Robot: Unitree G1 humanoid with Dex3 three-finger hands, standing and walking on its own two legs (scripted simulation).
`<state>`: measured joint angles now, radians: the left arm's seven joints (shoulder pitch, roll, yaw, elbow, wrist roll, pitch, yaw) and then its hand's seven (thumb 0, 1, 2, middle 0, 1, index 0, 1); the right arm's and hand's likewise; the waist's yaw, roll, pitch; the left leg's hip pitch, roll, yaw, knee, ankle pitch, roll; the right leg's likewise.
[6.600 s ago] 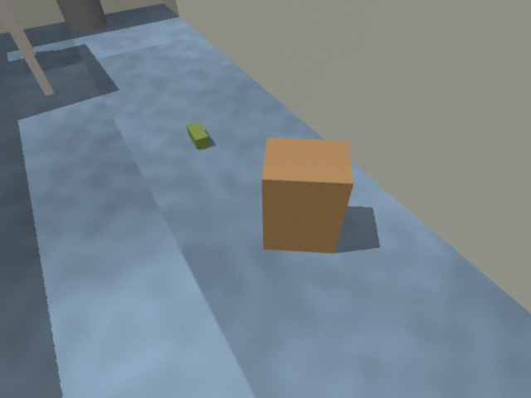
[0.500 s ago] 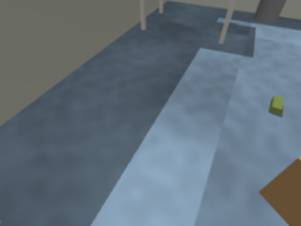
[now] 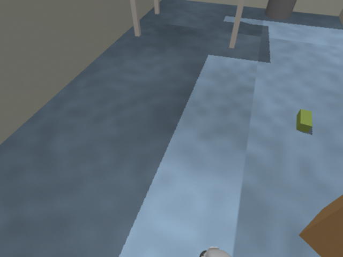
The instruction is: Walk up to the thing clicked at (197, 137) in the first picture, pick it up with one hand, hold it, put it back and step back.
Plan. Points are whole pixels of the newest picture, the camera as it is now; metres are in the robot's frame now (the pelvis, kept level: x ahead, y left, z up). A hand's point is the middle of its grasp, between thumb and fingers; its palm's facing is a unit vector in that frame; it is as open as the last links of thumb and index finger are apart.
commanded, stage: walk up
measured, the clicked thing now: (304, 120) +1.16 -1.08 -0.73
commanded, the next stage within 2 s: none
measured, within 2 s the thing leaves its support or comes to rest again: neither
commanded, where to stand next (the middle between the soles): +1.00 -0.01 m, yaw +1 degrees
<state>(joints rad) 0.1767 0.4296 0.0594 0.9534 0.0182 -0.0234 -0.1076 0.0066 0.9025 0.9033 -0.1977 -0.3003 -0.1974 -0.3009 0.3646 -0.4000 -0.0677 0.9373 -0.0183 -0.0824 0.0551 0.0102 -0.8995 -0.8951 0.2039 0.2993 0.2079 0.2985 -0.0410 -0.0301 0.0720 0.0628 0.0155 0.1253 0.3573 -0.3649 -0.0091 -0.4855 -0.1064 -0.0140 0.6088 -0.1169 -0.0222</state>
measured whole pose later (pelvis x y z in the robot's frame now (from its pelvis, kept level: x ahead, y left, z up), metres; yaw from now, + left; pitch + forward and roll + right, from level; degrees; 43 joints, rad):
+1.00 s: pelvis +0.48 -0.03 -0.01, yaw +1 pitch -3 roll +1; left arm 0.22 0.39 0.05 0.85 0.00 -0.09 -0.06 0.00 0.90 0.90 -0.20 -0.30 -0.20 -0.30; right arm 0.32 -0.43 -0.05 0.89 -0.01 -0.04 0.03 0.01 -0.90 -0.90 0.20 0.30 0.21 0.30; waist 0.00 0.05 0.09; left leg -0.33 0.05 0.01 1.11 -0.46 0.04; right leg -0.35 -0.05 -0.08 0.67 -0.27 -0.03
